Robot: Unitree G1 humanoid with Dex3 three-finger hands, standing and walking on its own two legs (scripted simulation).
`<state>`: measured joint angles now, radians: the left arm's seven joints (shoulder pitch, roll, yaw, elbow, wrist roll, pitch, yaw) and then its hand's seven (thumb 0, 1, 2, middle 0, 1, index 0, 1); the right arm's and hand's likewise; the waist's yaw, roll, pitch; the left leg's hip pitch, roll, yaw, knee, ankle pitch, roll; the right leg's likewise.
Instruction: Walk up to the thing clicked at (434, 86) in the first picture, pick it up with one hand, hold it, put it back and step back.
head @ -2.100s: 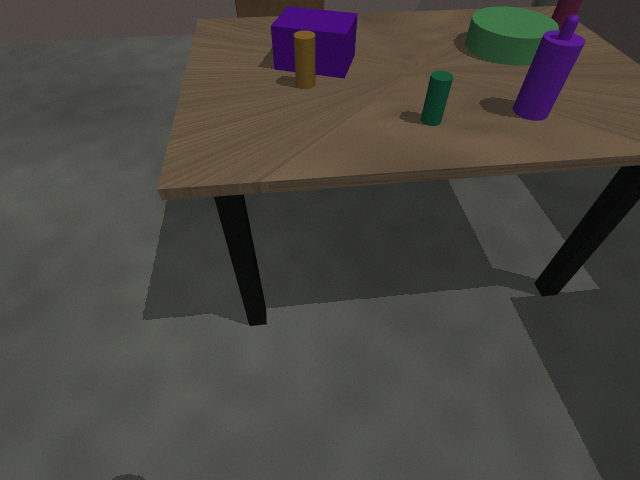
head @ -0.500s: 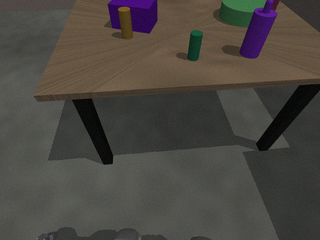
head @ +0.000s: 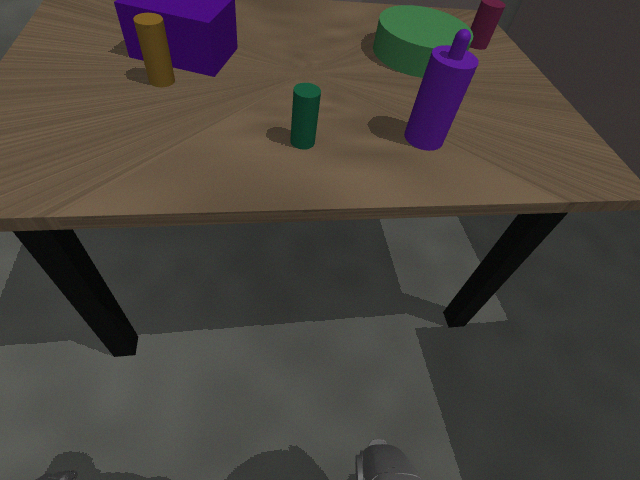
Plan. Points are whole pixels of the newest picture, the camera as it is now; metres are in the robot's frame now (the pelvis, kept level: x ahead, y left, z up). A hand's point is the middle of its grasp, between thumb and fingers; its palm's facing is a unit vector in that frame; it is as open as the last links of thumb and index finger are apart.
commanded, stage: walk up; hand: left
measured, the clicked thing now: (304, 117) +0.72 +0.04 +0.03
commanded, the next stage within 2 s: none
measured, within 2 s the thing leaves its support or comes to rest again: neither
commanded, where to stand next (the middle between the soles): +0.25 -0.24 m, yaw +6 degrees
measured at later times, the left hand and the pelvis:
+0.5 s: hand (223, 473) +0.16 +0.12 -0.16, palm faces -0.03 -0.95 -0.32, open 7.4 cm; pelvis +0.09 -0.15 -0.01, yaw +2 degrees
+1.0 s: hand (336, 446) +0.19 -0.03 -0.13, palm faces +0.07 -0.90 -0.43, open 7.4 cm; pelvis +0.17 -0.31 +0.00, yaw +4 degrees
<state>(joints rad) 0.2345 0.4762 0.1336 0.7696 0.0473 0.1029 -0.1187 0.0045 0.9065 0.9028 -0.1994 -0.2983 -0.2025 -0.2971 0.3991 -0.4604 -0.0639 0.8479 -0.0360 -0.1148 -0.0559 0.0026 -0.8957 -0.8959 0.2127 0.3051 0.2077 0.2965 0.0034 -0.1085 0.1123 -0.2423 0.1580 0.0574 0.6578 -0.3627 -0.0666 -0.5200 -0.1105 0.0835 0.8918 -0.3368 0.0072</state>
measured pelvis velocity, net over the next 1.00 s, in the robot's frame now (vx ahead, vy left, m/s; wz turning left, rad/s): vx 0.17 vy -0.31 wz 0.07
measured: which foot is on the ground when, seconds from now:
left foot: down 0.00-0.06, up 0.08-0.34, down 0.36-0.72, up 0.74-1.00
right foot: up 0.00-0.04, down 0.06-0.36, up 0.38-0.70, down 0.72-1.00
